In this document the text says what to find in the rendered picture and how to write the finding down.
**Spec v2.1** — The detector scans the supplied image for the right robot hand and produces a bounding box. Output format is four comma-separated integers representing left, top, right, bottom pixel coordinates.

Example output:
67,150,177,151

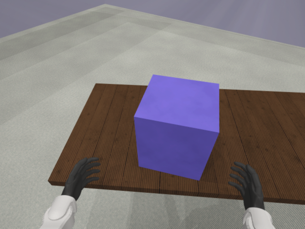
228,162,265,210

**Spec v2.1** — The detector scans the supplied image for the robot right forearm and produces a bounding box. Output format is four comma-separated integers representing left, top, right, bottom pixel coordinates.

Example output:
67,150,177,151
242,208,275,229

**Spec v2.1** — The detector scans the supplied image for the robot left forearm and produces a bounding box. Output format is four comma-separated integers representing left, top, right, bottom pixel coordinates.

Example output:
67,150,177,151
39,195,77,229

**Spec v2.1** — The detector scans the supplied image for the carton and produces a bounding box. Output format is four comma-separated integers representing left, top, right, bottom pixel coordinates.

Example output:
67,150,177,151
134,74,219,180

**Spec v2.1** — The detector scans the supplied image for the left robot hand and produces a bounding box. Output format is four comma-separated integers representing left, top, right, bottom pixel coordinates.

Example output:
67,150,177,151
61,157,101,201

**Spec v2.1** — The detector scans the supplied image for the table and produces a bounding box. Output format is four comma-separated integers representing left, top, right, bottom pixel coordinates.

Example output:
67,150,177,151
48,83,305,205

